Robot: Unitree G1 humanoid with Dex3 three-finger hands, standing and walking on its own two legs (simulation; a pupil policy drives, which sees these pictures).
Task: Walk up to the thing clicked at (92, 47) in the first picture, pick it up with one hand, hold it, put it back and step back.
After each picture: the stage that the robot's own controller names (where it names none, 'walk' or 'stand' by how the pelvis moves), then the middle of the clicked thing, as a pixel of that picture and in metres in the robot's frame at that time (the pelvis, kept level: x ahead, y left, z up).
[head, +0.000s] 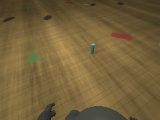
stand; (92, 48) +1.39 -0.03 -0.65
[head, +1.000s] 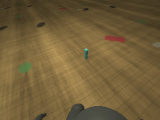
walk; (86, 54) +1.26 +0.20 -0.64
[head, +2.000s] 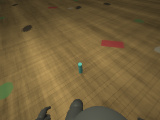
walk; (80, 68) +0.82 +0.22 -0.65
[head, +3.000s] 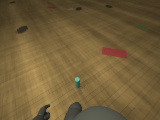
walk; (77, 83) +0.54 +0.20 -0.64
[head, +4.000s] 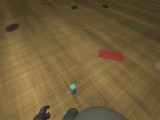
stand; (73, 89) +0.42 +0.19 -0.64
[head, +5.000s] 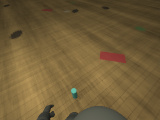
stand; (74, 93) +0.39 +0.20 -0.66
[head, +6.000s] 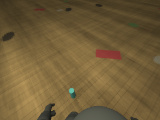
stand; (72, 93) +0.38 +0.23 -0.65
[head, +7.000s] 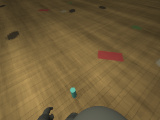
stand; (73, 93) +0.40 +0.22 -0.66
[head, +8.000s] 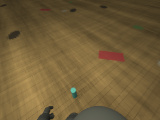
stand; (74, 93) +0.39 +0.21 -0.66
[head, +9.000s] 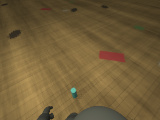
stand; (74, 93) +0.39 +0.21 -0.66
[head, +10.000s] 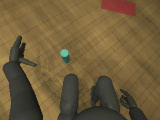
go down; (65, 57) +0.47 +0.21 -0.34
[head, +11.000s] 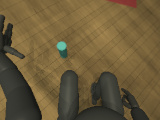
go down; (62, 51) +0.49 +0.23 -0.27
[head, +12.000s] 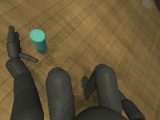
close in; (40, 44) +0.48 +0.27 -0.18
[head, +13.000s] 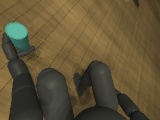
close; (21, 41) +0.47 +0.29 -0.17
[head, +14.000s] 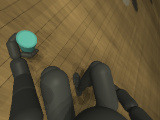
lift; (27, 45) +0.44 +0.27 -0.17
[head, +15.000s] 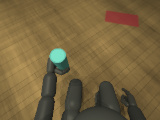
lift; (62, 63) +0.35 +0.20 +0.02
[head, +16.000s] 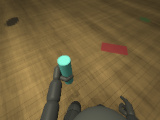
hold; (66, 72) +0.31 +0.18 +0.03
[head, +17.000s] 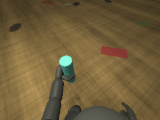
hold; (68, 71) +0.32 +0.16 +0.05
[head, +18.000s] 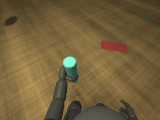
crouch; (72, 71) +0.32 +0.14 +0.02
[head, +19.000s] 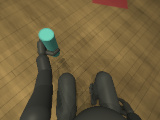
crouch; (51, 45) +0.48 +0.23 -0.04
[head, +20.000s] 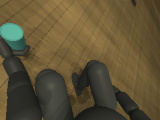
lower; (17, 43) +0.46 +0.29 -0.17
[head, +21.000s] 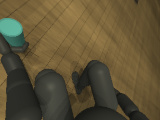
lower; (16, 39) +0.47 +0.29 -0.17
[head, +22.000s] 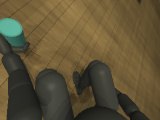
lower; (17, 39) +0.47 +0.30 -0.17
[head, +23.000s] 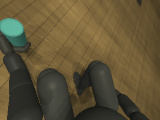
lower; (18, 39) +0.47 +0.30 -0.17
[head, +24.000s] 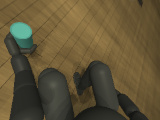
loosen; (25, 41) +0.46 +0.27 -0.17
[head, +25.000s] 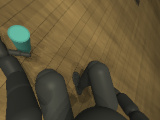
withdraw; (22, 43) +0.46 +0.28 -0.18
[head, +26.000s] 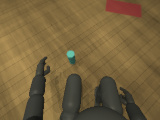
walk; (71, 58) +0.49 +0.20 -0.34
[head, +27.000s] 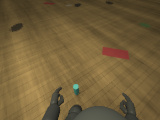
stand; (76, 89) +0.41 +0.16 -0.59
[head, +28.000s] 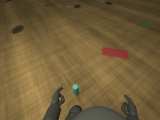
stand; (76, 90) +0.42 +0.18 -0.60
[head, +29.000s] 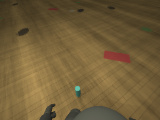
stand; (77, 91) +0.42 +0.17 -0.64
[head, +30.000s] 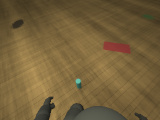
walk; (78, 84) +0.44 +0.16 -0.64
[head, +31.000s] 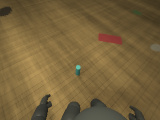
walk; (77, 70) +0.61 +0.14 -0.65
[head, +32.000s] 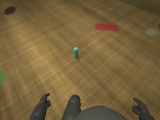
walk; (76, 53) +0.91 +0.27 -0.62
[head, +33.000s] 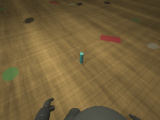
stand; (81, 58) +1.05 +0.18 -0.65
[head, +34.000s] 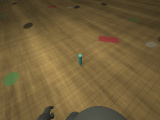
stand; (80, 59) +1.05 +0.21 -0.66
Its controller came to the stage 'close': yes
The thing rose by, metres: 0.70
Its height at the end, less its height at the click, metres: +0.00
